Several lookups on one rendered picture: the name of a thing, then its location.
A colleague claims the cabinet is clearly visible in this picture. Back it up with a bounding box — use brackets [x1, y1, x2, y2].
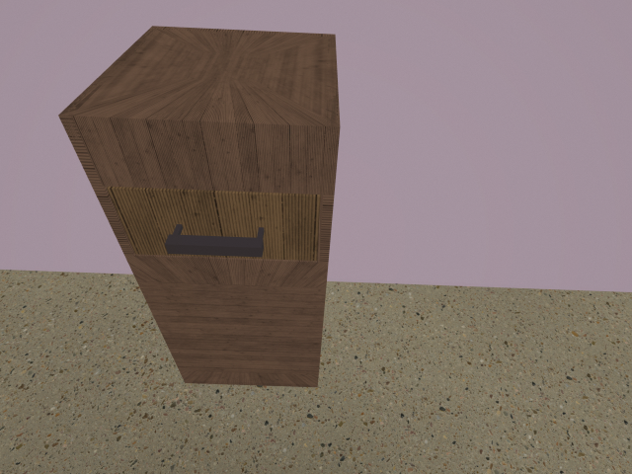
[58, 26, 340, 387]

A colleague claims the handle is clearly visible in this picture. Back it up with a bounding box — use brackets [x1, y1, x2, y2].
[165, 224, 264, 257]

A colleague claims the drawer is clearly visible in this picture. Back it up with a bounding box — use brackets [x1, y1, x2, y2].
[107, 187, 321, 261]

